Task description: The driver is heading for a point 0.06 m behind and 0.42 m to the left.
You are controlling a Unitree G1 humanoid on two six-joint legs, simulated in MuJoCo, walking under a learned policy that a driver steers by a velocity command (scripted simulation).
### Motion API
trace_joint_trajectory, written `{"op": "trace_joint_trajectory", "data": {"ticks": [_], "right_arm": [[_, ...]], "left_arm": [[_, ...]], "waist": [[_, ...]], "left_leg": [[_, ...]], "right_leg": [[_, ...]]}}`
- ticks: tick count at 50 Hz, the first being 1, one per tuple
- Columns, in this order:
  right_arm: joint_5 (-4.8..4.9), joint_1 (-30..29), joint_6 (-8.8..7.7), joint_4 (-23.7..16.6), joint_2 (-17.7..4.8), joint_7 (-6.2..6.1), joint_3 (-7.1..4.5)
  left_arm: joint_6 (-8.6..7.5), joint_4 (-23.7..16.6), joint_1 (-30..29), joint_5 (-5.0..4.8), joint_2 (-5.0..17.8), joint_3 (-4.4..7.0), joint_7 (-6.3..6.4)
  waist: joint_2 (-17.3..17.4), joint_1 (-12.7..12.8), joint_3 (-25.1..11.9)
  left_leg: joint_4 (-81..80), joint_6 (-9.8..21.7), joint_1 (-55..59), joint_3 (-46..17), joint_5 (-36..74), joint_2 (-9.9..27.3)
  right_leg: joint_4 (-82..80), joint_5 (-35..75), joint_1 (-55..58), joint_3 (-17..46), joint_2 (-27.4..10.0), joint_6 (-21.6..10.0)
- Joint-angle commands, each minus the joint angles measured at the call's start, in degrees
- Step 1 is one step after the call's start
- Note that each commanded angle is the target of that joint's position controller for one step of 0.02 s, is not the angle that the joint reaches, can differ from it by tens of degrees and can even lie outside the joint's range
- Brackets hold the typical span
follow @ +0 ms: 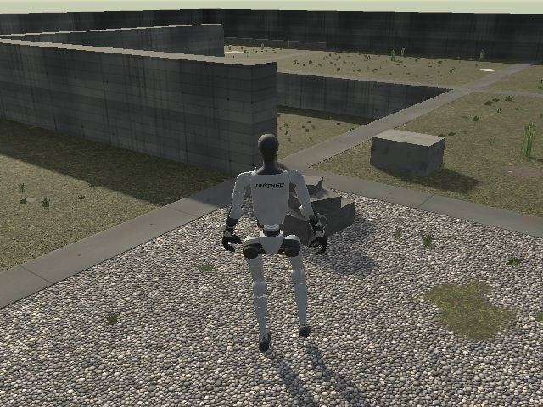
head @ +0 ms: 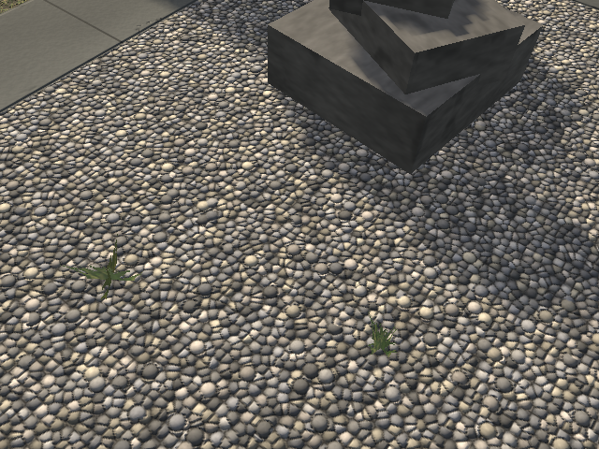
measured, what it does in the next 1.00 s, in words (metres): walks ahead, turning left: right foot, then left foot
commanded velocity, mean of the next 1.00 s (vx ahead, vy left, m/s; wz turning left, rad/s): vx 0.45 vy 0.00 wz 1.00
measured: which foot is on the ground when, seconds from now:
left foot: down 0.00-0.26, up 0.28-0.72, down 0.74-1.00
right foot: up 0.00-0.24, down 0.26-0.74, up 0.76-1.00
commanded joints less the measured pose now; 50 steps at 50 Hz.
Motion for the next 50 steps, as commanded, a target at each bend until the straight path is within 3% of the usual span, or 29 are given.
{"op": "trace_joint_trajectory", "data": {"ticks": [1, 4, 7, 8, 9, 10, 12, 13, 14, 15, 16, 17, 18, 20, 22, 26, 31, 33, 35, 36, 37, 38, 39, 40, 41, 42, 43, 46, 50], "right_arm": [[0.53, -0.14, -2.78, -3.25, -8.47, -0.30, -2.19], [0.36, 4.72, -3.62, -1.20, -9.62, -0.46, -2.55], [1.12, 7.44, -2.99, 1.48, -10.31, -0.89, -3.10], [5.93, 8.89, -2.88, 1.01, -4.82, -3.32, -2.33], [5.39, 7.69, -2.61, 1.64, -7.39, -4.32, -2.53], [3.98, 6.48, -2.28, 1.48, -10.31, -4.86, -3.60], [2.44, 2.45, -1.86, -0.05, -12.06, -4.65, -4.64], [2.18, -0.40, -1.87, -1.51, -8.22, -3.83, -3.50], [-0.15, 3.48, -1.31, -3.11, 2.34, -3.43, -0.41], [2.91, 17.34, -0.63, -3.25, -2.16, -2.72, -0.74], [3.30, 15.41, 0.58, -2.63, -8.06, -2.44, -1.95], [3.65, 6.72, 1.56, -4.61, -9.86, -2.54, -2.56], [3.43, 3.74, 2.48, -5.04, -9.69, -3.01, -2.86], [3.65, 2.49, 3.55, -6.76, -7.91, -3.14, -3.11], [3.32, 0.10, 3.66, -8.76, -3.38, -3.48, -1.99], [2.62, -3.82, 3.65, -10.23, -4.46, -2.23, -2.13], [2.70, -9.83, 5.35, -11.63, -7.72, -0.34, -3.63], [3.20, -11.01, 5.28, -12.24, -8.55, 0.30, -4.12], [3.29, -8.76, 4.79, -10.64, -8.99, 0.61, -4.61], [3.49, -4.55, 4.48, -8.25, -9.32, 0.37, -5.09], [4.01, 5.03, 4.01, -3.99, -11.55, -0.18, -6.53], [3.95, 10.67, 2.73, -2.47, -19.57, -0.81, -8.47], [2.64, 7.63, -0.81, -5.62, -17.63, 0.18, -6.86], [2.54, 4.37, -2.95, -6.33, -13.59, 0.48, -5.32], [3.05, 3.15, -3.80, -6.72, -11.55, 0.45, -4.50], [-1.17, -0.06, -1.42, -5.82, -12.73, -0.33, -4.45], [-1.11, -0.80, -1.20, -6.24, -11.43, -0.66, -3.82], [-0.14, 3.08, -1.99, -4.04, -10.28, 0.01, -3.17], [-0.07, 6.48, -2.22, -2.01, -11.25, -0.12, -3.62]], "left_arm": [[1.22, -3.75, -1.65, 0.46, 7.13, 1.60, -0.01], [0.53, -7.72, -12.24, -0.72, 5.55, 0.64, 0.04], [-0.68, -8.47, -15.89, -1.26, 3.16, -0.62, -0.25], [-4.50, -12.26, -24.33, -3.97, 2.82, 0.15, 0.07], [-5.80, -12.19, -23.70, -4.67, 3.68, 0.62, 0.17], [-6.46, -11.21, -20.75, -4.73, 5.84, 1.74, 0.63], [-6.08, -8.60, -7.13, -4.90, 10.66, 4.27, 2.57], [-5.10, -6.83, 3.97, -4.38, 11.20, 4.59, 3.47], [-4.06, -5.20, 10.40, -3.22, 12.63, 3.87, 3.88], [-3.63, -5.58, 9.60, -0.69, 10.74, 3.14, 2.44], [-2.61, -8.84, 1.20, -1.19, 9.44, 3.49, 2.56], [-1.71, -9.64, -3.98, -1.94, 4.83, 2.63, 3.13], [-1.00, -9.26, -7.05, -2.33, 2.90, 1.89, 3.43], [-1.06, -7.32, -10.02, -2.63, 4.18, 2.36, 3.37], [-1.80, -4.99, -11.62, -2.66, 5.08, 3.14, 3.05], [-1.28, -2.71, -12.94, -3.18, 9.26, 4.86, 3.24], [0.42, -2.08, -15.38, -4.51, 11.05, 5.60, 2.16], [0.73, -0.80, -12.08, -5.66, 13.22, 6.53, 1.66], [1.03, 0.19, -11.44, -6.66, 13.30, 6.63, 1.52], [1.24, 0.58, -11.57, -6.50, 11.85, 6.22, 1.45], [1.38, 0.57, -12.53, -5.71, 8.61, 5.29, 1.18], [0.78, -2.84, -15.89, -5.01, 5.06, 4.18, 1.16], [-1.31, -6.18, -20.81, -5.93, 6.72, 4.11, 0.99], [-3.19, -6.79, -21.34, -7.21, 9.70, 4.76, 0.06], [-4.48, -5.56, -18.92, -6.51, 10.19, 4.93, -0.49], [-1.77, -1.74, -12.51, 1.29, 9.41, 3.97, -1.04], [-0.51, -1.26, -11.29, 1.90, 8.70, 3.91, -1.19], [1.99, -1.79, -13.66, -0.53, 7.31, 3.04, -1.32], [1.84, -4.45, -20.59, -1.78, 6.31, 2.30, -1.38]], "waist": [[3.59, 0.35, 2.02], [2.87, -1.78, 6.75], [3.63, -4.05, 3.35], [-1.57, -5.73, 2.67], [-0.53, -3.99, 0.86], [2.90, -2.80, -1.73], [9.10, 4.41, -10.79], [10.19, 10.17, -17.56], [-5.34, 7.15, -24.76], [-20.68, 1.12, -38.36], [-13.14, 0.54, -35.89], [-5.96, 1.19, -25.23], [0.60, -0.21, -17.45], [-0.42, -2.70, -6.94], [-2.76, -3.15, -3.53], [-1.54, -2.62, -8.36], [-2.51, -1.89, -4.81], [-2.65, -1.45, -5.15], [-2.06, -3.30, -3.69], [-0.28, -5.04, -3.20], [6.47, -8.51, -3.74], [21.97, -9.01, 0.97], [17.59, -8.47, 1.66], [12.72, -6.49, 1.87], [10.40, -4.43, 1.17], [8.27, -2.18, 0.98], [8.36, -1.50, 0.69], [6.03, -2.83, 0.67], [6.77, -5.95, 3.01]], "left_leg": [[-22.42, 9.22, 2.44, -20.79, -0.18, 10.47], [-22.02, 9.17, 2.93, -20.92, 27.36, 10.25], [-15.60, 4.87, 6.16, -17.36, 50.43, 7.71], [-14.64, 1.57, 5.38, -22.99, 39.92, 9.60], [-14.80, -0.20, 6.89, -23.63, 39.52, 9.93], [-12.56, -1.95, 7.97, -23.88, 43.28, 9.43], [1.65, -5.54, 5.99, -23.23, 50.52, 6.31], [16.09, -8.02, 1.05, -22.00, 42.93, 3.33], [38.10, -10.89, -11.20, -16.31, -21.16, -2.94], [57.20, -11.64, -17.05, -17.78, -25.62, -2.62], [60.38, -12.95, -17.49, -15.11, -17.59, 3.37], [56.57, -13.50, -20.33, -9.88, -11.71, 6.14], [55.43, -14.16, -20.43, -7.27, -9.30, 8.31], [48.92, -13.68, -17.32, -5.73, -8.64, 11.84], [38.75, -13.28, -16.02, -3.77, -8.82, 13.94], [26.13, -11.19, -12.51, -2.70, 3.33, 16.92], [13.96, -7.92, -6.43, 2.41, 7.55, 15.09], [11.89, -6.16, -5.72, 4.53, 1.16, 14.74], [7.61, -3.79, -3.01, 7.71, -2.04, 13.54], [4.74, -2.10, 2.44, 8.80, -3.69, 12.10], [-0.73, 1.54, 13.20, 5.01, -7.25, 10.86], [-14.37, 11.99, 22.09, -27.15, -25.07, 20.99], [-23.63, 17.22, 23.00, -49.23, -32.58, 26.80], [-24.68, 15.71, 23.16, -46.21, -29.02, 28.81], [-23.57, 13.66, 21.79, -41.23, -24.46, 27.25], [-22.68, 8.25, 16.97, -29.57, -15.13, 21.48], [-22.72, 6.94, 13.55, -25.65, -9.45, 17.98], [-23.55, 7.70, 10.70, -22.72, -3.41, 15.05], [-23.34, 8.17, 10.22, -23.45, -2.50, 14.63]], "right_leg": [[-4.97, 2.76, -10.27, -1.64, 0.48, 1.20], [-17.16, 9.82, -12.69, -3.76, 3.88, 2.05], [-30.35, 20.27, -5.21, -5.55, 9.77, -0.14], [-40.71, 23.17, -1.75, -0.67, 12.08, -0.89], [-46.41, 27.44, 3.40, -0.54, 13.77, -1.34], [-47.29, 30.73, 9.86, -0.26, 14.79, -1.74], [-44.16, 34.40, 29.13, -0.11, 14.00, -2.03], [-42.70, 37.41, 43.86, 3.03, 8.61, -3.98], [-33.05, 66.42, 59.50, 18.04, -8.78, -6.84], [-37.41, 64.81, 66.47, 38.82, -21.67, -17.03], [-42.23, 45.59, 58.73, 36.80, -19.01, -19.16], [-45.69, 35.87, 48.18, 25.86, -13.61, -17.40], [-47.55, 33.39, 38.67, 19.28, -10.26, -15.64], [-52.03, 34.37, 22.70, 8.84, -6.79, -15.36], [-55.52, 37.39, 16.22, 2.39, -6.47, -15.80], [-57.34, 34.55, 19.61, -2.18, -10.22, -17.17], [-56.47, 17.99, 18.69, -10.21, -8.72, -13.27], [-57.76, 2.12, 21.24, -8.83, -10.86, -12.54], [-56.96, -13.85, 21.48, -8.35, -11.68, -10.88], [-52.68, -17.94, 18.74, -10.35, -10.07, -9.52], [-37.49, -16.93, 12.12, -15.15, -4.66, -7.32], [-10.87, -19.84, -12.35, -17.28, 6.56, -1.75], [-1.52, -17.27, -26.98, -0.55, 11.18, -2.48], [-1.12, -12.45, -29.10, 2.98, 8.75, -4.07], [-4.06, -7.77, -25.92, 3.85, 7.56, -5.00], [-8.57, -0.41, -18.63, 0.66, 4.11, -2.42], [-11.64, 2.84, -12.88, -0.76, 4.55, -0.80], [-16.15, 7.08, -9.97, -2.23, 5.77, 2.36], [-28.33, 11.53, -9.81, -1.52, 7.17, 3.68]]}}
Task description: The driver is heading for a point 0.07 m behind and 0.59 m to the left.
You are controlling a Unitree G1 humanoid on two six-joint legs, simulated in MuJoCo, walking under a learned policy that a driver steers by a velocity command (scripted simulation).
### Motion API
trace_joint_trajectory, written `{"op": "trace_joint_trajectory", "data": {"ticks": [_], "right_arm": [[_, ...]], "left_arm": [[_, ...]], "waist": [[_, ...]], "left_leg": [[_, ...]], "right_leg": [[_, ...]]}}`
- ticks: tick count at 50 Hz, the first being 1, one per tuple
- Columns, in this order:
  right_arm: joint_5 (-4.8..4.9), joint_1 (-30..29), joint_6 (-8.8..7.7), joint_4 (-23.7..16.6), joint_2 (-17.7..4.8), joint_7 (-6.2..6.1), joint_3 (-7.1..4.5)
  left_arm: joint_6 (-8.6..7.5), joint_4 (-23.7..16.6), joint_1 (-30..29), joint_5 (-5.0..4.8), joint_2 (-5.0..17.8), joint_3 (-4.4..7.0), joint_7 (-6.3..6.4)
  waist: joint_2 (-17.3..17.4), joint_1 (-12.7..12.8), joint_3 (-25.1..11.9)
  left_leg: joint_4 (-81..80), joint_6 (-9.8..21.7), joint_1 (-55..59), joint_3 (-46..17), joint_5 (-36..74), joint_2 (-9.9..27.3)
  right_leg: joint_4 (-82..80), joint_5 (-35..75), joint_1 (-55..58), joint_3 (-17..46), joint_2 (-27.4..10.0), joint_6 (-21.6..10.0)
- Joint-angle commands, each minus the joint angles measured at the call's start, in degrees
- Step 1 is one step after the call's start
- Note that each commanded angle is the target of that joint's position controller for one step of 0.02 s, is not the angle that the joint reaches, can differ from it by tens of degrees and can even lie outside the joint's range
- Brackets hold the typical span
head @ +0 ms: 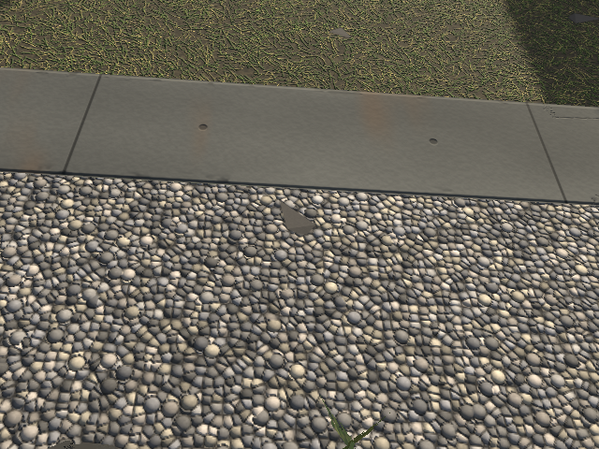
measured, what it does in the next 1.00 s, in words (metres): walks ahead, turning left: right foot, then left foot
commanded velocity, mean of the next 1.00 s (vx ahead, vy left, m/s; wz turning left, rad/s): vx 0.77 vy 0.00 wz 0.92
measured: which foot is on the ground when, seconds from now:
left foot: down 0.00-0.16, up 0.18-0.60, down 0.62-1.00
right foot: up 0.00-0.14, down 0.16-0.60, up 0.62-1.00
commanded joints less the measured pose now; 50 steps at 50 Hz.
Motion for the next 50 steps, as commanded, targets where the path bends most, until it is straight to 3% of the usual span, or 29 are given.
{"op": "trace_joint_trajectory", "data": {"ticks": [1, 4, 6, 7, 8, 9, 10, 12, 13, 15, 17, 23, 25, 28, 29, 30, 31, 32, 33, 34, 36, 38, 41, 42, 43, 45, 47, 49, 50], "right_arm": [[-0.10, -2.57, -1.43, -3.40, -12.50, -0.45, -3.55], [0.03, -3.65, -2.07, -2.78, -13.17, -0.82, -3.80], [-0.03, -7.90, -2.36, -3.08, -13.99, -0.85, -3.95], [-0.28, -10.53, -2.53, -3.21, -14.54, -0.55, -3.99], [-0.37, -12.58, -3.03, -3.28, -13.30, -0.11, -3.56], [0.77, -12.21, -3.77, -6.56, -4.03, -0.22, -1.29], [1.72, -9.50, -3.67, -7.43, -3.06, -0.40, -0.03], [-0.58, -12.55, -1.91, -4.45, -7.47, 0.38, -0.60], [-1.18, -15.47, -1.49, -4.13, -7.21, 1.32, -0.67], [-1.69, -18.50, -0.16, -6.01, -5.24, 3.19, 0.05], [-1.32, -22.37, 0.78, -7.48, -3.28, 3.93, 0.82], [-1.26, -35.75, 0.93, -12.41, -2.75, 5.61, 2.46], [-1.18, -37.70, 0.73, -12.53, -1.87, 5.94, 3.02], [-1.38, -24.67, 0.22, -7.75, -4.75, 4.24, 1.83], [-1.28, -13.33, -0.16, -3.96, -6.69, 3.34, 0.61], [-1.14, -3.28, -0.48, 0.03, -8.96, 1.56, -1.10], [-0.09, -7.15, 0.10, 0.46, -12.76, -0.38, -2.73], [-1.77, -7.82, 1.34, -2.96, -20.48, -0.13, -4.76], [2.24, -7.85, -0.16, -7.62, -19.31, -0.09, -5.41], [2.57, -12.33, -1.62, -7.58, -17.42, 0.29, -5.26], [3.24, -20.70, -3.25, -9.04, -11.95, 0.36, -3.95], [2.60, -22.32, -3.38, -8.85, -9.07, -0.15, -3.39], [3.86, -19.83, -2.40, -6.66, -7.58, -1.96, -3.02], [-0.93, -15.12, -1.53, -2.70, -9.78, -1.21, -2.53], [-0.72, -12.69, -1.37, -2.31, -7.25, -0.54, -2.21], [0.27, -8.38, -1.79, -1.39, -5.42, 0.12, -1.39], [-0.45, -5.48, -2.15, -0.94, -7.01, -0.12, -1.71], [-0.82, -3.05, -1.82, 0.49, -8.64, -1.27, -2.13], [4.17, -4.86, -1.42, -0.21, -6.22, -2.36, -1.98]], "left_arm": [[-0.94, -7.05, -11.77, -0.81, 4.27, 0.66, -0.01], [-1.57, -8.61, -11.66, -1.52, 5.11, 0.75, 0.30], [-2.22, -6.82, -2.50, -1.78, 6.70, 1.40, 1.17], [-2.71, -3.55, 9.30, -1.80, 8.87, 2.58, 2.17], [-3.06, -0.70, 22.84, -1.14, 12.78, 4.06, 3.53], [-3.36, 0.25, 32.11, 1.04, 19.97, 5.37, 4.56], [-3.26, -1.96, 21.56, 0.89, 18.17, 4.74, 4.14], [-2.78, -3.79, 11.92, 0.40, 7.59, 2.65, 3.89], [-2.81, -2.35, 13.45, 0.39, 5.74, 2.12, 3.92], [-3.88, 0.94, 16.12, -0.16, 3.83, 1.33, 3.86], [-5.17, 3.43, 18.99, -0.95, 2.02, 0.83, 3.08], [-7.07, 6.53, 21.44, -0.69, 3.07, 0.58, 3.24], [-6.93, 7.34, 22.86, -0.71, 5.22, 0.86, 3.72], [-4.98, 6.67, 22.93, -1.43, 10.80, 2.00, 4.98], [-4.26, 5.63, 20.46, -1.84, 11.81, 2.19, 5.06], [-3.95, 4.83, 18.81, -1.97, 10.54, 1.99, 4.28], [-3.97, 3.17, 20.33, -1.14, 5.79, 1.32, 2.95], [-3.59, -2.26, 24.22, -2.57, 6.00, 1.13, 3.91], [-7.98, -7.11, 13.87, -3.02, 8.60, 0.83, 4.84], [-9.17, -8.61, 11.34, -4.18, 7.66, 0.81, 5.36], [-8.39, -5.80, 12.85, -2.77, 7.90, 1.55, 6.36], [-6.68, -6.09, 14.42, -1.91, 8.10, 2.35, 5.83], [-6.03, -9.04, 6.26, -0.92, 1.37, 0.60, 4.60], [-2.59, -7.04, 10.09, 1.52, -0.30, -1.14, 3.32], [-1.62, -7.46, 8.21, 1.32, -0.72, -1.33, 3.03], [-1.43, -9.46, 1.29, 0.11, -0.49, -1.87, 2.95], [-1.80, -10.79, -4.14, -0.27, 1.37, -1.69, 2.62], [-2.76, -11.45, -6.33, 0.31, 2.36, -1.47, 2.43], [-5.87, -12.83, -9.23, -2.81, 2.88, -0.32, 2.99]], "waist": [[8.04, -0.72, 4.40], [9.70, -0.05, 4.40], [10.62, 5.07, 2.43], [8.07, 11.09, -2.51], [1.93, 18.24, -10.21], [-19.24, 19.05, -17.78], [-24.15, 11.10, -15.68], [-4.04, 7.92, -4.43], [-0.82, 8.09, -2.23], [-5.13, 7.31, 1.07], [-2.93, 7.18, 3.73], [1.06, 6.21, 9.38], [1.34, 5.72, 9.16], [-1.84, -2.03, -0.15], [-2.62, -6.84, -5.65], [-0.30, -9.60, -9.97], [11.04, -2.58, -7.52], [13.36, -0.54, -20.01], [2.79, -3.90, -27.75], [-3.99, 0.17, -19.64], [-11.42, 7.35, -6.60], [-5.11, 10.16, -2.99], [-0.96, 7.89, -1.54], [4.91, 8.07, -2.42], [6.24, 5.80, -2.44], [6.69, 1.80, -1.49], [6.23, -0.84, 0.40], [4.31, -1.58, 2.18], [0.20, -0.59, 1.59]], "left_leg": [[-9.03, 10.01, -2.18, -15.78, -3.29, 10.86], [-8.12, 8.67, -4.12, -18.37, 1.88, 12.30], [-3.83, 6.48, -8.58, -18.13, 13.62, 12.10], [7.55, 4.88, -12.94, -15.88, 22.95, 9.08], [26.79, 2.90, -20.60, -10.36, 24.87, 2.78], [50.11, 1.14, -34.99, -4.05, -6.48, -5.14], [59.24, 1.66, -41.57, -3.08, -10.31, -3.78], [59.16, 1.48, -40.97, 1.40, -0.01, 4.67], [56.21, 0.91, -39.21, 1.85, 1.61, 6.91], [54.72, -0.08, -40.33, 2.43, 3.48, 9.21], [55.12, 0.04, -44.39, 3.10, 6.49, 9.68], [37.00, 1.48, -42.38, 13.43, 15.08, 7.51], [28.45, 3.92, -34.70, 18.46, 15.04, 4.60], [24.01, 5.96, -17.43, 20.91, 11.01, -2.82], [21.22, 7.54, -4.78, 17.65, 12.22, -3.64], [14.60, 8.87, 9.96, 12.74, 17.75, -2.57], [15.86, 9.29, 18.89, 0.69, 28.80, 5.50], [15.50, 23.74, 35.13, -27.49, 52.85, 21.41], [4.90, 24.11, 35.24, -38.30, 33.55, 20.99], [1.17, 21.97, 27.78, -35.62, 26.83, 19.66], [-1.50, 17.24, 7.21, -26.99, 34.52, 15.38], [-2.33, 16.85, -6.62, -19.97, 41.63, 10.95], [-2.28, 13.65, -15.59, -12.35, 29.77, 3.59], [-0.87, 10.28, -17.28, -5.31, 36.82, 0.29], [-0.59, 7.84, -18.96, -4.42, 37.67, -1.10], [-2.61, 5.71, -17.54, -8.57, 29.73, 0.94], [-3.58, 7.18, -9.12, -13.33, 22.99, 4.85], [0.43, 7.18, -0.62, -14.58, 34.66, 7.55], [4.98, 6.59, 2.68, -17.01, 33.83, 8.49]], "right_leg": [[-8.79, 3.77, -4.17, -0.58, 1.64, 0.97], [-13.83, 4.55, 3.93, 0.20, 1.69, -0.91], [-15.74, 0.48, 17.94, -0.73, 3.06, -2.44], [-15.65, -2.65, 32.21, -2.16, 4.66, -3.23], [-15.30, -9.69, 48.47, 1.28, 0.53, -4.25], [-27.91, -43.57, 59.79, 26.34, -16.17, -5.95], [-40.98, -50.50, 51.78, 50.63, -21.64, -7.76], [-36.50, -37.68, 38.77, 33.10, -19.12, -10.00], [-35.91, -26.06, 35.80, 22.50, -15.75, -9.37], [-38.21, -19.71, 31.79, 14.39, -14.10, -9.33], [-38.71, -8.43, 32.54, 6.33, -13.41, -8.18], [-43.37, 17.93, 30.93, -13.95, -9.13, -6.40], [-41.80, 38.10, 32.26, -18.35, -8.58, -5.30], [-20.10, 74.61, 36.99, -18.34, -10.48, -5.09], [-6.07, 73.73, 33.32, -16.68, -11.82, -5.64], [10.99, 53.27, 24.79, -16.22, -10.10, -4.85], [29.33, -14.15, 7.66, -15.13, -0.10, -3.12], [52.05, -26.02, -8.44, -7.12, 5.20, -0.27], [48.04, -21.11, -10.70, 8.49, 6.12, -0.96], [40.76, -18.49, -12.58, 9.60, 4.09, -1.76], [32.03, -15.55, -6.75, 8.79, 0.46, -0.68], [23.37, -14.90, 0.78, 8.37, -0.92, 0.71], [6.19, -3.81, 3.78, 3.33, 0.08, 0.93], [3.66, 2.18, 8.02, -2.32, -1.62, -0.21], [0.61, 8.95, 10.52, -3.60, -1.09, -1.37], [-4.30, 15.60, 10.49, -3.55, -0.83, -2.57], [-8.90, 13.74, 4.47, -2.50, -0.94, -3.34], [-14.17, 9.30, 1.34, -2.54, 0.84, -5.00], [-21.18, 5.03, 3.21, 1.66, 3.24, -5.21]]}}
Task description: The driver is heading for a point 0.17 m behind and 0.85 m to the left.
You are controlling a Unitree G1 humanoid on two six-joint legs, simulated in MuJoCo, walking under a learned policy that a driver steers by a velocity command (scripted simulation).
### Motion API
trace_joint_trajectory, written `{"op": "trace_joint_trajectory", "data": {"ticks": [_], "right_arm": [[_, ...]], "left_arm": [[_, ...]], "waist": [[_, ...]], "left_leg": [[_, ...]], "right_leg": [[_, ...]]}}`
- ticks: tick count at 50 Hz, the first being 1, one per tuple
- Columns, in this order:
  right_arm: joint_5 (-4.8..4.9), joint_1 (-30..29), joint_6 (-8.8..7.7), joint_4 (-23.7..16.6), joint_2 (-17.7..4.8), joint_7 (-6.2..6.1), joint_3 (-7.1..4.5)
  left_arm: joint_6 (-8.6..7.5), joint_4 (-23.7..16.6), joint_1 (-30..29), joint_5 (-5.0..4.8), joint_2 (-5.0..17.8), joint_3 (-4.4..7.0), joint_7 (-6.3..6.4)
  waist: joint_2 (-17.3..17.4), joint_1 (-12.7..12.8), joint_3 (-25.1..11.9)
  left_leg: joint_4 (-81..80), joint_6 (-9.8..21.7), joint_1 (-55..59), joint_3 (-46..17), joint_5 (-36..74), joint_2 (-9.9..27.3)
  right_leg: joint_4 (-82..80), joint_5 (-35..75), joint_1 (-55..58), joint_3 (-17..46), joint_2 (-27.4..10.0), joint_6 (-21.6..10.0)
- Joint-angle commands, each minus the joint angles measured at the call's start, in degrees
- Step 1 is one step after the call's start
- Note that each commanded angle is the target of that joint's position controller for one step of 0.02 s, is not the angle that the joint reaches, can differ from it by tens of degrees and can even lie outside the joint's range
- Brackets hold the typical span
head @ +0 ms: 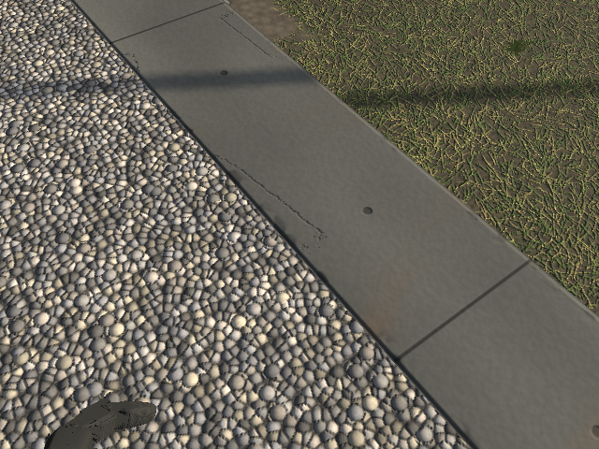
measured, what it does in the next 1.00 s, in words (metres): walks ahead, turning left: right foot, then left foot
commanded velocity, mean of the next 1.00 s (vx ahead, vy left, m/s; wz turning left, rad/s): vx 0.14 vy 0.00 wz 0.59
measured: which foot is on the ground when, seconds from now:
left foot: down 0.00-0.08, up 0.10-0.52, down 0.54-0.94, up 0.96-1.00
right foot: up 0.00-0.04, down 0.06-0.54, up 0.56-0.92, down 0.94-1.00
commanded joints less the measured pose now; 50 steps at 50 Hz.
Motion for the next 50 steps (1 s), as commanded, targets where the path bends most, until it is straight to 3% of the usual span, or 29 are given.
{"op": "trace_joint_trajectory", "data": {"ticks": [1, 2, 3, 4, 5, 6, 7, 8, 10, 12, 14, 16, 19, 22, 25, 26, 27, 28, 29, 30, 31, 32, 36, 43, 46, 47, 48, 49, 50], "right_arm": [[2.88, 2.53, 0.49, -0.87, -7.82, -1.87, -1.94], [1.86, -0.27, 0.78, -1.39, -8.51, -1.91, -2.07], [0.63, -3.44, 0.62, -3.12, -7.35, -1.67, -1.44], [0.56, 2.32, 0.03, -2.66, -3.81, -1.60, -0.54], [1.14, 8.37, -0.38, -0.73, -4.39, -1.12, 0.08], [2.06, 5.41, 0.09, -0.80, -8.45, -1.12, -1.03], [2.15, -1.17, 0.66, -2.58, -8.78, -1.28, -1.17], [1.33, -5.16, 1.09, -3.99, -7.46, -1.37, -0.91], [0.86, -3.77, 2.18, -4.22, -4.13, -1.59, -0.65], [0.89, -1.04, 2.81, -3.27, -0.32, -1.94, 0.42], [0.09, -2.38, 2.58, -3.53, 0.73, -1.96, 1.12], [0.78, -5.15, 2.69, -4.39, -1.64, -1.51, 0.65], [1.16, -10.75, 3.58, -7.75, -4.47, -0.83, -0.56], [1.11, -13.78, 4.65, -10.59, -4.96, -0.18, -1.52], [1.43, -12.23, 4.64, -11.50, -4.19, 0.72, -2.32], [1.45, -9.19, 4.36, -10.96, -5.16, 0.65, -3.09], [1.38, -3.74, 4.18, -10.33, -10.54, -0.24, -5.08], [0.22, -1.70, 4.06, -10.98, -17.60, -1.10, -6.68], [0.00, -0.98, 3.28, -11.30, -12.75, -0.97, -5.40], [0.44, -3.88, 2.62, -11.59, -11.27, -1.04, -4.92], [1.39, -6.69, 2.51, -11.97, -10.11, -1.20, -4.76], [2.35, -9.20, 2.96, -12.55, -9.44, -1.49, -4.53], [1.38, -10.77, 4.43, -13.47, -10.52, -2.69, -5.06], [1.52, -11.43, 5.54, -14.22, -11.07, -3.24, -5.68], [2.06, -13.60, 5.86, -15.03, -10.35, -3.04, -5.46], [2.40, -13.97, 5.97, -15.32, -9.25, -3.02, -5.03], [1.84, -9.06, 6.21, -14.72, -5.39, -2.88, -3.99], [1.99, -8.11, 5.64, -16.03, -6.98, -2.79, -4.48], [1.26, -7.09, 5.02, -15.40, -12.01, -2.40, -5.83]], "left_arm": [[-4.90, -5.22, -4.53, -2.24, 7.72, 3.31, 0.59], [-5.83, -3.48, 2.00, -1.86, 9.29, 4.27, 0.74], [-6.37, -1.70, 11.50, -0.82, 11.51, 4.91, 0.80], [-6.23, 0.45, 20.39, 0.68, 14.42, 5.57, 0.85], [-5.61, 2.66, 24.20, -0.57, 10.96, 5.34, 0.18], [-4.87, 1.03, 19.95, -2.10, 8.55, 4.87, 0.58], [-4.18, 0.12, 14.53, -2.10, 6.47, 4.17, 1.04], [-3.91, 0.55, 11.35, -1.78, 5.29, 3.42, 1.06], [-3.93, 1.68, 8.65, -1.67, 4.91, 2.93, 0.70], [-4.04, 2.85, 5.64, -1.45, 4.57, 2.68, -0.05], [-3.53, 4.23, 5.09, -1.62, 6.90, 3.41, -0.09], [-2.54, 5.09, 5.85, -2.12, 9.95, 4.53, 0.57], [-0.64, 5.99, 6.85, -2.36, 11.03, 5.10, 1.75], [0.93, 6.37, 6.75, -2.68, 11.37, 5.51, 2.41], [1.92, 6.31, 5.82, -3.47, 11.53, 5.85, 2.84], [2.00, 6.65, 6.65, -3.55, 10.92, 5.81, 2.92], [1.57, 6.12, 7.91, -2.43, 9.59, 5.49, 2.71], [1.10, 1.87, 5.53, -0.10, 6.24, 3.99, 2.30], [0.47, 2.05, 2.68, -0.38, 6.95, 4.07, 1.54], [0.33, 1.94, 2.32, -1.60, 8.10, 4.40, 1.00], [0.33, 2.70, 2.40, -1.67, 7.91, 4.55, 1.25], [0.44, 2.43, 1.36, -1.15, 8.52, 4.84, 1.80], [0.80, 1.97, 0.52, -1.87, 6.93, 4.64, 1.61], [0.89, 1.54, -0.87, -2.36, 6.55, 4.93, 0.91], [0.29, 2.25, 2.24, -2.50, 7.40, 5.82, 0.53], [0.26, 3.05, 4.32, -2.24, 8.15, 6.38, 0.72], [0.73, 2.53, 4.16, -1.51, 11.22, 7.08, 1.15], [1.02, 1.66, 2.74, 0.74, 13.32, 7.17, 1.07], [0.59, 0.37, 0.44, 0.89, 11.45, 6.97, 1.40]], "waist": [[1.71, 2.17, -2.52], [4.76, 6.02, -6.62], [5.28, 10.68, -14.06], [-5.66, 11.36, -23.14], [-14.41, 10.69, -29.73], [-6.75, 11.16, -22.17], [-1.70, 10.37, -12.86], [2.47, 8.76, -6.37], [1.11, 4.79, -2.47], [-1.96, 2.68, -2.87], [-3.74, 3.06, -6.46], [-4.57, 4.63, -8.33], [-3.92, 6.54, -6.60], [-4.17, 7.30, -3.55], [-3.27, 6.10, -3.35], [-1.66, 4.77, -4.80], [6.87, 3.36, -8.27], [20.66, 3.97, -10.31], [13.42, 1.40, -15.63], [9.44, 2.86, -13.60], [5.76, 4.20, -11.89], [4.71, 4.80, -10.09], [7.74, 6.25, -10.46], [11.09, 5.07, -10.60], [12.35, 6.66, -9.69], [10.95, 7.49, -9.62], [0.28, 4.79, -11.91], [-14.07, 2.98, -8.17], [-12.27, 2.25, -5.69]], "left_leg": [[5.42, 2.37, 4.09, -10.69, 46.08, 17.38], [11.76, 0.61, 3.54, -8.67, 54.31, 15.98], [22.94, -1.89, -3.66, -6.71, 51.10, 13.73], [45.84, -7.94, -22.05, -1.23, 19.80, 4.88], [56.96, -10.33, -32.27, -1.09, -17.40, 1.13], [61.44, -10.89, -35.72, -2.13, -14.56, 5.41], [60.73, -11.37, -37.74, 1.34, -10.77, 8.11], [57.82, -11.38, -37.99, 3.94, -9.12, 9.83], [49.49, -11.17, -31.55, 6.47, -7.15, 12.78], [36.71, -12.38, -24.98, 9.23, -3.34, 13.65], [26.21, -12.94, -19.00, 10.49, 4.02, 14.21], [22.34, -12.80, -19.08, 11.62, 10.47, 13.84], [20.47, -11.54, -22.14, 11.90, 9.66, 15.10], [18.80, -9.84, -24.80, 13.21, 5.13, 15.95], [10.43, -7.18, -22.06, 16.09, 6.82, 14.39], [5.05, -5.31, -16.28, 15.43, 12.72, 13.21], [1.33, -0.89, -4.66, 4.83, 31.57, 17.88], [1.23, 12.59, 6.41, -18.18, 48.64, 31.34], [1.24, 15.11, 8.24, -19.31, 50.02, 32.60], [1.70, 12.26, 6.79, -14.11, 48.23, 30.14], [1.76, 8.60, 4.49, -10.30, 43.34, 26.58], [1.30, 6.42, 2.30, -8.87, 40.05, 24.87], [1.11, 4.94, -3.99, -8.51, 39.47, 20.70], [2.86, 1.99, -8.60, -16.06, 28.63, 18.25], [5.12, -0.34, -11.35, -18.60, 23.03, 15.84], [7.74, -2.33, -14.79, -17.15, 16.27, 13.36], [18.66, -5.26, -21.69, -10.18, -5.99, 7.74], [30.26, -8.19, -32.68, -0.95, -17.58, 1.89], [40.86, -10.63, -34.70, 0.67, -14.70, 7.82]], "right_leg": [[-9.31, -3.62, 7.82, -0.68, 6.02, -2.02], [-10.62, 2.43, 16.36, -1.81, 5.99, -3.64], [-8.09, 15.12, 32.35, 2.00, 0.64, -7.26], [-4.33, 33.89, 55.59, 19.17, -13.64, -17.27], [-7.57, 33.03, 62.98, 36.37, -22.13, -23.04], [-9.92, 22.44, 55.60, 33.53, -20.99, -20.85], [-11.70, 20.06, 46.14, 25.62, -18.03, -18.18], [-14.21, 22.02, 36.89, 20.33, -15.20, -17.08], [-18.47, 23.19, 25.62, 13.11, -10.60, -14.77], [-19.70, 29.95, 19.83, 5.90, -6.95, -14.38], [-19.13, 34.66, 19.67, 2.07, -5.79, -14.33], [-19.21, 30.64, 23.41, 0.24, -7.35, -14.16], [-19.45, 16.97, 25.52, 0.09, -9.90, -13.85], [-18.71, 7.59, 27.34, 0.72, -12.45, -13.40], [-12.26, 10.77, 30.26, -1.81, -12.18, -10.57], [-5.95, 12.90, 28.75, -4.82, -9.61, -7.94], [7.82, 7.17, 20.41, -9.10, -3.85, -3.31], [25.43, -30.06, -0.06, -9.42, 7.45, 2.54], [34.12, -37.44, -3.26, 2.73, 7.18, 2.28], [35.68, -33.89, -4.62, 4.65, 5.84, 1.67], [32.95, -29.79, -4.99, 4.77, 4.91, 1.50], [29.13, -26.54, -5.15, 4.64, 4.39, 1.87], [17.73, -22.17, 2.51, 3.85, 7.77, 3.76], [3.75, -17.72, 10.95, 6.29, 9.98, 3.24], [-8.51, -12.98, 18.75, 5.81, 9.19, 1.69], [-15.01, -6.71, 24.70, 5.52, 6.63, 0.64], [-16.64, -3.62, 32.96, 15.23, -5.48, -3.73], [-20.58, 0.31, 30.21, 30.41, -15.60, -12.83], [-21.43, -0.19, 27.17, 31.60, -19.39, -16.48]]}}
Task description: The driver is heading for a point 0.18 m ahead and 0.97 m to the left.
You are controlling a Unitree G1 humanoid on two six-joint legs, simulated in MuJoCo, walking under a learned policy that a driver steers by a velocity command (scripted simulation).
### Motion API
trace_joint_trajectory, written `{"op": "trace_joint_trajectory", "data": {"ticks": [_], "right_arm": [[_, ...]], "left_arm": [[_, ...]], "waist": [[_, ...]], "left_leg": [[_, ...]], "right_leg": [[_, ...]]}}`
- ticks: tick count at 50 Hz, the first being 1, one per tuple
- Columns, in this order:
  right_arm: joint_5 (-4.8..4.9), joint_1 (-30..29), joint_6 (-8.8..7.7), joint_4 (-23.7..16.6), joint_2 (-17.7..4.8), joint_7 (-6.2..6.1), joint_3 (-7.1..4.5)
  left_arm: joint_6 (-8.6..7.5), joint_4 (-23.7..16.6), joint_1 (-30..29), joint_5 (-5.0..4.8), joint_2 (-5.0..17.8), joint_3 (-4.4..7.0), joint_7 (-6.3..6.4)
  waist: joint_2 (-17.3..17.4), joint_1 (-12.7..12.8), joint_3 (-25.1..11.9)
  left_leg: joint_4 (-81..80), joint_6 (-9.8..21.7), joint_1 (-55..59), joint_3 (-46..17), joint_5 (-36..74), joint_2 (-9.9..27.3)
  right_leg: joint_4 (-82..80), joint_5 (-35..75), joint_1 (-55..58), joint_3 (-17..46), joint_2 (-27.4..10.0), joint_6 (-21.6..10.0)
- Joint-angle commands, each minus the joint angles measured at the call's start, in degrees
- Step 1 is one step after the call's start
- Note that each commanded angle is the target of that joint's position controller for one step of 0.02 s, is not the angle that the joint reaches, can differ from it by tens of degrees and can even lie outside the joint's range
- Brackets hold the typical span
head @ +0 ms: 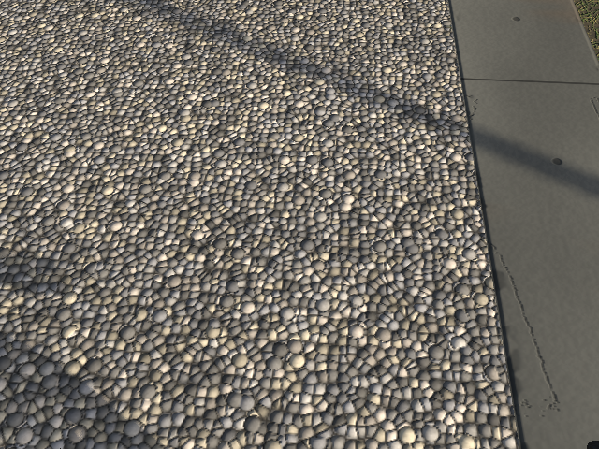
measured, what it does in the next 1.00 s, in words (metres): walks ahead, turning left: left foot, then right foot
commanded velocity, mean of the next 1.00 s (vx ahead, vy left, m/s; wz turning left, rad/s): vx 0.26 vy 0.00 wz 0.99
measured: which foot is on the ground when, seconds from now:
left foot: up 0.00-0.38, down 0.40-0.84, up 0.86-1.00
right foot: down 0.00-0.40, up 0.42-0.84, down 0.86-1.00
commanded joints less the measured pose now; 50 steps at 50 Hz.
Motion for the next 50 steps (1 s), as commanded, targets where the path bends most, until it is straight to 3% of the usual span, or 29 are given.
{"op": "trace_joint_trajectory", "data": {"ticks": [1, 2, 4, 7, 10, 13, 16, 18, 19, 20, 21, 22, 23, 24, 25, 27, 29, 31, 34, 38, 39, 41, 42, 43, 44, 45, 46, 47, 50], "right_arm": [[-0.18, 4.30, -1.20, -3.31, -12.00, 0.46, -3.48], [-0.19, 4.90, -0.64, -1.95, -11.04, 0.28, -3.47], [-0.09, 4.73, 0.00, -2.06, -7.56, 0.51, -2.41], [0.43, -0.52, -0.40, -4.67, -4.77, 0.87, -1.04], [-0.03, -2.10, -0.55, -5.95, -3.71, 1.53, -0.40], [-0.19, -1.20, -0.27, -5.67, -3.41, 2.24, -0.25], [0.05, -0.66, 0.80, -5.29, -4.15, 3.00, -0.80], [0.25, 1.55, 1.43, -4.68, -4.52, 3.51, -1.53], [0.18, 4.92, 1.48, -3.41, -5.47, 3.18, -2.32], [0.15, 10.64, 1.22, -1.96, -10.51, 2.18, -4.31], [0.01, 11.07, 0.62, -3.28, -18.49, 1.18, -5.58], [-2.62, 9.52, -1.58, -4.61, -16.31, 2.10, -4.83], [-2.48, 7.73, -2.95, -3.87, -14.00, 2.45, -3.99], [-1.14, 5.30, -3.44, -3.13, -12.33, 1.96, -3.48], [-0.02, 2.63, -3.19, -3.45, -10.17, 1.46, -2.64], [-0.42, -0.74, -2.60, -4.50, -9.30, 0.48, -1.85], [0.08, 2.08, -3.04, -3.60, -8.50, 0.37, -1.53], [0.26, 3.54, -3.76, -3.04, -9.65, 0.60, -1.51], [0.26, 4.66, -4.41, -1.98, -10.40, 0.50, -1.50], [0.64, 4.29, -4.61, -2.36, -9.20, 0.76, -0.73], [-5.18, 3.32, -3.42, -1.40, -12.15, 3.78, -1.45], [-3.67, -1.43, -3.11, -3.23, -9.25, 5.56, -0.69], [-3.45, -3.44, -3.51, -3.98, -6.91, 5.37, -0.04], [-3.28, -4.09, -4.36, -5.11, -1.19, 4.76, 1.46], [-2.58, -3.56, -4.68, -7.44, 0.35, 4.22, 2.42], [-3.35, -4.05, -4.50, -6.95, -3.17, 3.88, 2.10], [-4.15, -4.24, -4.26, -5.68, -5.95, 4.60, 1.29], [-4.47, -3.08, -4.06, -4.41, -6.53, 5.72, 0.99], [-4.31, -2.17, -3.03, -3.03, -4.83, 7.87, 1.56]], "left_arm": [[-0.82, -6.21, -4.17, 0.98, 6.82, 1.94, 1.22], [-0.50, -6.62, -5.24, 0.30, 5.45, 1.57, 1.81], [-0.02, -6.37, -4.57, -0.61, 5.71, 1.30, 2.76], [0.61, -5.03, 0.74, 0.08, 7.23, 1.83, 3.02], [1.06, -4.20, 2.62, -0.09, 9.32, 2.76, 2.38], [1.13, -4.09, 0.83, -0.57, 11.03, 3.54, 1.31], [0.56, -3.39, 0.58, -1.97, 11.60, 4.07, 0.24], [0.31, -2.90, 0.01, -3.10, 11.35, 4.21, -0.04], [0.28, -2.14, 0.83, -3.56, 9.76, 3.91, -0.18], [0.07, -1.54, 3.28, -2.66, 7.34, 3.28, -0.60], [-0.17, -5.74, 1.83, 0.58, 3.61, 1.80, -0.87], [-0.39, -7.31, -3.03, 0.42, 5.61, 2.17, -0.15], [-0.33, -7.75, -5.69, -0.97, 7.70, 2.63, 0.34], [-0.45, -7.56, -5.57, -1.24, 7.57, 2.78, 0.87], [-0.35, -6.70, -4.45, -0.64, 8.31, 3.07, 1.44], [-0.25, -5.98, -2.28, -0.12, 8.26, 3.18, 1.36], [-0.90, -5.02, -0.31, -1.00, 7.04, 2.76, 0.28], [-1.77, -6.11, -3.67, -1.92, 6.77, 2.59, -0.38], [-3.68, -6.74, -6.09, -2.40, 6.59, 2.51, -1.21], [-5.55, -7.32, -6.49, -3.09, 5.61, 2.31, -1.72], [-2.09, -5.00, -2.81, 1.01, 5.68, 1.23, -1.97], [-0.95, -4.47, 3.31, -0.48, 6.51, 1.55, -0.89], [-1.35, -2.99, 10.37, -0.46, 8.87, 2.21, -0.12], [-2.18, -1.99, 17.90, 0.85, 13.97, 3.14, 0.60], [-2.46, -3.02, 15.02, 2.64, 19.57, 3.83, 0.75], [-2.37, -4.04, 9.85, 2.12, 16.43, 3.56, 0.38], [-2.25, -4.37, 7.68, 1.01, 12.25, 2.29, 0.14], [-2.30, -4.24, 7.59, 0.37, 10.30, 1.51, 0.07], [-3.38, -1.56, 12.42, 0.13, 8.69, 0.71, 0.20]], "waist": [[-11.45, -1.97, -4.41], [-8.12, -1.92, -3.32], [-7.31, -0.80, -1.96], [-8.90, 3.03, -2.81], [-9.60, 4.25, -5.22], [-10.31, 3.28, -6.25], [-11.02, 2.49, -6.49], [-10.47, 0.24, -7.15], [-8.22, -1.58, -7.92], [1.43, -3.52, -8.68], [20.07, -0.11, -8.40], [13.75, -3.78, -15.58], [8.68, -3.32, -12.71], [6.80, -1.39, -9.13], [4.85, 0.03, -7.63], [5.57, 2.17, -8.17], [4.54, 1.39, -10.63], [7.12, -0.15, -7.00], [8.59, -1.04, -4.22], [8.96, -0.85, -2.27], [13.58, -1.19, -3.45], [7.54, 4.44, -1.41], [2.18, 8.76, -1.60], [-11.51, 11.66, -5.01], [-15.42, 7.70, -4.11], [-9.77, 5.00, -1.85], [-6.71, 3.65, -0.47], [-6.74, 2.97, -0.62], [-9.05, 3.36, 0.34]], "left_leg": [[23.36, -2.76, -11.70, 5.54, -5.65, 6.67], [25.62, -3.51, -11.73, 6.71, -2.04, 7.44], [29.46, -4.67, -13.83, 10.15, 2.20, 9.02], [22.79, -6.31, -16.41, 14.42, 4.05, 12.20], [15.84, -6.79, -14.47, 15.67, 3.09, 14.60], [7.86, -5.58, -6.80, 18.58, 4.20, 14.70], [-0.42, -3.38, -0.69, 21.26, 5.21, 13.63], [-9.52, -0.61, 5.42, 22.38, 8.54, 12.44], [-15.45, 1.62, 12.47, 22.01, 13.32, 10.91], [-20.48, 5.50, 25.13, 13.37, 29.62, 13.87], [-17.29, 14.94, 34.68, -9.85, 54.60, 27.66], [-20.21, 22.32, 30.16, -15.93, 46.80, 31.76], [-22.05, 19.83, 28.32, -10.89, 39.26, 28.45], [-22.63, 16.33, 25.55, -7.53, 33.17, 24.98], [-22.48, 14.05, 23.30, -5.65, 31.16, 23.23], [-22.20, 12.94, 17.80, -3.49, 34.20, 20.60], [-25.87, 12.76, 17.76, -5.42, 6.13, 18.24], [-29.67, 13.45, 16.14, -10.62, -9.09, 18.26], [-29.35, 13.29, 14.97, -12.53, -9.69, 17.55], [-26.52, 12.62, 8.76, -14.82, -8.78, 15.36], [-26.56, 11.67, 5.45, -12.82, -11.63, 11.37], [-22.10, 9.52, -6.78, -13.71, -12.74, 9.28], [-14.42, 7.14, -16.10, -10.73, -14.84, 6.53], [4.71, 4.91, -21.68, -0.44, -15.17, 0.33], [16.99, 3.59, -30.56, 4.04, -7.49, -0.86], [23.40, 3.34, -31.22, 5.61, 0.33, 6.39], [24.95, 2.86, -29.87, 7.13, 4.41, 7.80], [25.12, 2.01, -27.47, 8.05, 6.93, 8.85], [29.87, 0.90, -26.12, 11.45, 14.02, 10.77]], "right_leg": [[-13.84, 6.71, 8.95, 21.14, -24.58, -12.93], [-12.96, 3.20, 8.44, 15.07, -20.34, -10.46], [-12.81, 7.01, 8.98, 7.96, -17.80, -9.81], [-13.42, 12.66, 15.12, 2.52, -18.13, -11.55], [-13.02, 16.41, 19.08, -0.43, -20.71, -12.60], [-12.45, 18.74, 16.31, -5.95, -21.34, -11.46], [-9.92, 19.07, 15.84, -9.26, -22.56, -9.44], [-5.16, 17.86, 15.23, -11.40, -22.93, -6.46], [0.74, 15.07, 11.62, -13.92, -21.23, -3.46], [13.78, 4.72, 0.22, -17.17, -16.39, 1.12], [32.25, -28.54, -21.32, -16.89, -7.82, 6.40], [40.95, -29.10, -24.45, -3.47, -5.58, 6.35], [42.32, -23.85, -25.19, -1.10, -6.44, 4.89], [40.00, -18.17, -25.86, -0.03, -6.89, 3.67], [37.84, -14.47, -25.07, 0.61, -7.41, 3.50], [36.54, -9.45, -19.36, 0.33, -5.33, 4.17], [29.14, -4.69, -17.27, 0.39, -4.14, 3.96], [20.90, -4.84, -17.56, 0.86, -2.50, 4.12], [12.45, -4.93, -15.11, 1.80, -1.25, 4.09], [5.32, -5.98, -6.16, 1.62, -0.22, 4.30], [7.67, -7.89, -1.64, -3.13, 0.21, 4.30], [1.09, -4.96, 12.81, -2.91, -0.16, 3.75], [-2.52, -7.29, 24.15, -0.86, -3.18, 2.85], [-10.27, -22.58, 31.03, 13.49, -17.26, 1.24], [-21.01, -41.21, 28.03, 38.80, -29.20, -2.43], [-20.98, -42.79, 22.26, 40.74, -31.06, -4.54], [-18.95, -38.17, 19.26, 31.33, -27.49, -3.95], [-18.64, -31.91, 17.49, 21.93, -23.27, -2.74], [-19.65, -18.05, 16.48, 6.39, -18.13, -1.78]]}}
